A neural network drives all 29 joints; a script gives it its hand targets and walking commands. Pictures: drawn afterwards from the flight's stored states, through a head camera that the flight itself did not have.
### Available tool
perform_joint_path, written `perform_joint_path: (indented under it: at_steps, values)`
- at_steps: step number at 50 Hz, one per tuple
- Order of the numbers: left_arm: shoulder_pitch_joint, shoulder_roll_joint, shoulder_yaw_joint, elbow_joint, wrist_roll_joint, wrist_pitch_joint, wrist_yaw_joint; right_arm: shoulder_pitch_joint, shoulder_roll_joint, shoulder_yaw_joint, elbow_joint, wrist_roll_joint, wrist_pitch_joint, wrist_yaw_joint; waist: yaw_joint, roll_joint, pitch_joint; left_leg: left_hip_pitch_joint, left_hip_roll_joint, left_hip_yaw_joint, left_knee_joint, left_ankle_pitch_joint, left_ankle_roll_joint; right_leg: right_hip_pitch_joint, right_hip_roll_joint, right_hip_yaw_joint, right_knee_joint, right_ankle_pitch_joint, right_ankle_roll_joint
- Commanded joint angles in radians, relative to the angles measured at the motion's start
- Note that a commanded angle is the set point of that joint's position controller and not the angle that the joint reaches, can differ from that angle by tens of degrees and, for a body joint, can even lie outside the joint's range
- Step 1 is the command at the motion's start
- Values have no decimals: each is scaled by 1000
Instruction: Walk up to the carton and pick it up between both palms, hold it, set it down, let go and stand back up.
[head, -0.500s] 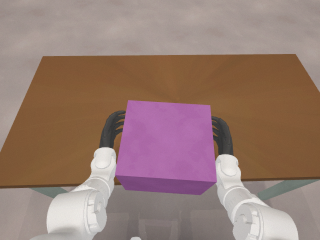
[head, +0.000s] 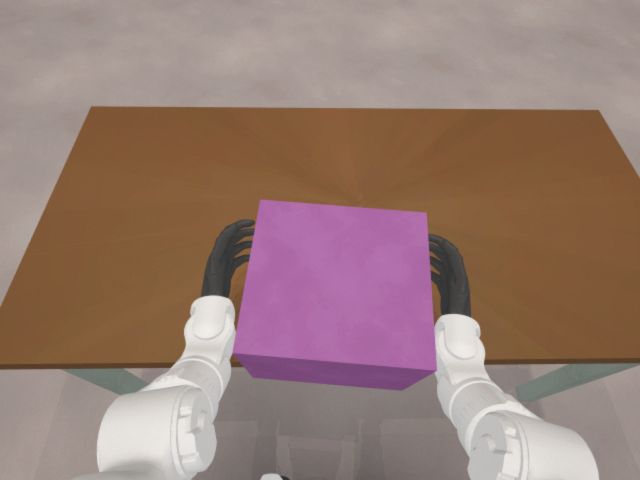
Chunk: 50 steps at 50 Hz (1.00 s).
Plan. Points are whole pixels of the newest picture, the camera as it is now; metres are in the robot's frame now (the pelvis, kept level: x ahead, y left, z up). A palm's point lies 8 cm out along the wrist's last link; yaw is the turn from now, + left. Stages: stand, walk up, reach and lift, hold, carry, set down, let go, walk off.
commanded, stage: reach and lift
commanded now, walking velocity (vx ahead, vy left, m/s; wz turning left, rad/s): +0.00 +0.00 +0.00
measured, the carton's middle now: (334, 300) +0.36 +0.00 -0.05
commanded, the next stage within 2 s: none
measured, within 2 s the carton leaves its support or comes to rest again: leaves its support in 0.20 s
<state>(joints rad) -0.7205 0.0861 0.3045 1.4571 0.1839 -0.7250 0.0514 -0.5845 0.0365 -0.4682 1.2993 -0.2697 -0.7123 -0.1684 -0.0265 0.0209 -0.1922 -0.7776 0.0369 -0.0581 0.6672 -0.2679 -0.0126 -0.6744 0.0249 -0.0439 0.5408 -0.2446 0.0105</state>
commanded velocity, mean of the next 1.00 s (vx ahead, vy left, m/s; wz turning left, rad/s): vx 0.00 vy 0.00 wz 0.00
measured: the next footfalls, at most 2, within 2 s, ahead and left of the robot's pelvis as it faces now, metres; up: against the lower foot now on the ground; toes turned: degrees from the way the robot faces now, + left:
none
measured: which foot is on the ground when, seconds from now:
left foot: down 0.00-1.00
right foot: down 0.00-1.00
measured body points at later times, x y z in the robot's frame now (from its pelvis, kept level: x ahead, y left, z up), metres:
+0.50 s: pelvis +0.00 -0.01 +0.01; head +0.06 +0.01 +0.46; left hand +0.39 +0.14 +0.02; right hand +0.36 -0.18 +0.01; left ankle +0.01 +0.11 -0.72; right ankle -0.01 -0.13 -0.72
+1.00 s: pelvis +0.01 +0.00 +0.03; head +0.01 +0.01 +0.48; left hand +0.39 +0.14 +0.08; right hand +0.36 -0.18 +0.08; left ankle +0.01 +0.11 -0.72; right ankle -0.01 -0.13 -0.72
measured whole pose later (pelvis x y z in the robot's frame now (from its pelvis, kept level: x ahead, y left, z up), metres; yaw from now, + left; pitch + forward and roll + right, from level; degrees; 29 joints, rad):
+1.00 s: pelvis +0.01 +0.00 +0.03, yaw +0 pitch +7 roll -1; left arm -0.49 0.04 0.08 0.91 -0.02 -0.26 0.12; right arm -0.41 -0.07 0.00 0.77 0.12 -0.19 -0.20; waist -0.05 0.01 -0.14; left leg -0.33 0.01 -0.02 0.42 -0.20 0.00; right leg -0.25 0.00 -0.01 0.31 -0.18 0.02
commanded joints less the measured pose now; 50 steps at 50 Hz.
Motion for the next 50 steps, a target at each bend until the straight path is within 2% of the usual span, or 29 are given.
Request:
perform_joint_path:
  at_steps: [1,2,6,7,8,10,16,21,28,34,40,46,50]
  values:
    - [-353,-616,-226,-27,136,-46,-126,-424,607,295,-7,-184,-86,169,-11,54,-493,447,-9,63,12,532,-78,133,11,-65,-36,327,-37]
    - [-325,-611,-221,2,146,-38,-126,-405,600,293,19,-180,-80,169,-15,58,-457,456,-10,62,11,526,-80,136,12,-64,-43,323,-37]
    - [-344,-630,-251,-38,129,-61,-123,-418,610,327,-7,-176,-109,166,-8,48,-508,473,-13,70,-1,548,-82,161,16,-66,-52,356,-31]
    - [-433,-665,-318,-115,98,-60,-115,-507,549,316,-37,-171,-108,174,-34,59,-567,552,-8,56,-41,554,-99,161,38,-77,-85,341,-26]
    - [-426,-669,-333,-119,89,-57,-107,-483,566,341,-42,-164,-105,178,-22,65,-555,576,-14,58,-44,567,-102,168,36,-74,-103,337,-30]
    - [-431,-691,-364,-128,62,-52,-103,-486,581,390,-79,-139,-83,177,-23,57,-567,583,-16,56,-57,558,-102,174,34,-63,-115,323,-24]
    - [-489,-715,-391,-170,27,-37,-94,-500,655,484,-149,-88,-21,178,-7,42,-554,511,-38,70,-98,439,-76,264,17,-30,-119,285,-11]
    - [-484,-718,-374,-160,6,-2,-100,-492,689,554,-202,-45,41,173,4,6,-492,481,-47,72,-134,370,-47,337,2,-6,-119,290,5]
    - [-464,-755,-394,-218,-35,55,-110,-470,720,660,-302,33,127,158,-8,-22,-437,536,-50,58,-164,408,-42,417,-5,11,-136,375,20]
    - [-457,-813,-483,-380,-75,118,-104,-451,747,776,-436,129,209,147,-33,-5,-432,614,-51,32,-176,490,-57,471,-1,21,-162,429,17]
    - [-430,-850,-586,-606,-108,224,-88,-408,751,892,-612,236,343,137,-50,17,-391,679,-51,7,-199,513,-63,493,3,37,-200,377,0]
    - [-362,-836,-630,-785,-117,375,-84,-363,706,924,-730,315,480,129,-32,21,-293,733,-43,3,-236,479,-56,475,8,47,-242,277,-20]
    - [-329,-831,-647,-892,-115,482,-85,-377,682,936,-816,351,546,127,-10,9,-270,764,-44,9,-249,481,-54,495,17,46,-257,268,-21]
